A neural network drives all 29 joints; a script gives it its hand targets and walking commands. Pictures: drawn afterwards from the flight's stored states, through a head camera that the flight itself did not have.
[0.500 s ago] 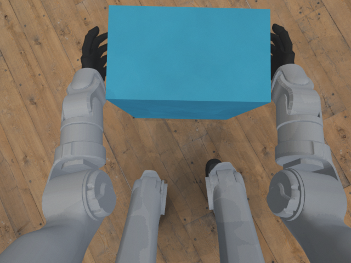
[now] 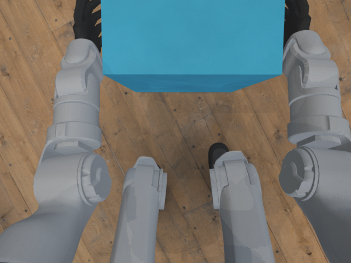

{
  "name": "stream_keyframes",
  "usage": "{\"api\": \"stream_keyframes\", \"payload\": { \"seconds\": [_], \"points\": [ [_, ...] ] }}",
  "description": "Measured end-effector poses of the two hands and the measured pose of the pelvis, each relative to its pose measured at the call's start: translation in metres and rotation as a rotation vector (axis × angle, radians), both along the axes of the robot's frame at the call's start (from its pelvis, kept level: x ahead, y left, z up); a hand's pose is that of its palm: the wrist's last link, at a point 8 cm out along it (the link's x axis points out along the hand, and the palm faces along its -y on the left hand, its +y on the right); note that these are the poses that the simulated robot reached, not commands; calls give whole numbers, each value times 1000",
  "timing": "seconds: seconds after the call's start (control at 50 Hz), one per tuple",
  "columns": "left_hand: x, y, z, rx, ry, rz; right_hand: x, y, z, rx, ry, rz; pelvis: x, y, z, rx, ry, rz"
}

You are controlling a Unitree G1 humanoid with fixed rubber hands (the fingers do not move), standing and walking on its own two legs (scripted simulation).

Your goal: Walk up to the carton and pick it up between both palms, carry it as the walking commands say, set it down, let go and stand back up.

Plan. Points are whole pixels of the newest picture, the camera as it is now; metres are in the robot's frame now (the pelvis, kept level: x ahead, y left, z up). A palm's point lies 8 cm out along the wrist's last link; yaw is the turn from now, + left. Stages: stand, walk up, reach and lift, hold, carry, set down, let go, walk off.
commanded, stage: set down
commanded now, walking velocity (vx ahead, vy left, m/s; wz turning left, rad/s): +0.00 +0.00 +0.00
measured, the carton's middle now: (186, 48) +0.53 -0.05 -0.21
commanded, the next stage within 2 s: none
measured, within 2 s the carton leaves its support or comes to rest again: neither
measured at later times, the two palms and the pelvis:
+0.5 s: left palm (100, 44) +0.55 +0.13 -0.18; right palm (281, 33) +0.53 -0.23 -0.18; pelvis +0.00 +0.00 -0.04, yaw +1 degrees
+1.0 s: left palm (104, 50) +0.55 +0.14 -0.21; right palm (273, 39) +0.53 -0.23 -0.21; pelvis +0.00 +0.00 -0.06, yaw +1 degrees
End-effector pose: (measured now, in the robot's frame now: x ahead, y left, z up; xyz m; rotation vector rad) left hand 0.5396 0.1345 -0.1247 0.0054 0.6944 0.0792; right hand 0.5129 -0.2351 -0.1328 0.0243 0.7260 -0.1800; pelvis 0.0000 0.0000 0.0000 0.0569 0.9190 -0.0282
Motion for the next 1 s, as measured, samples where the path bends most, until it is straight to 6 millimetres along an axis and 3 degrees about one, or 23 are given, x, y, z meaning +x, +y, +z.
{"api": "stream_keyframes", "payload": {
  "seconds": [0.3, 1.0],
  "points": [
    [8, 0, -45, 5, 6, 3, 13, 0, -40, -18, 7, 15, -1, -2, -33, -8, -68, 22],
    [7, 4, -85, 21, 29, -10, 14, 4, -74, -30, 31, 21, 1, -2, -61, -29, -163, 52]
  ]
}}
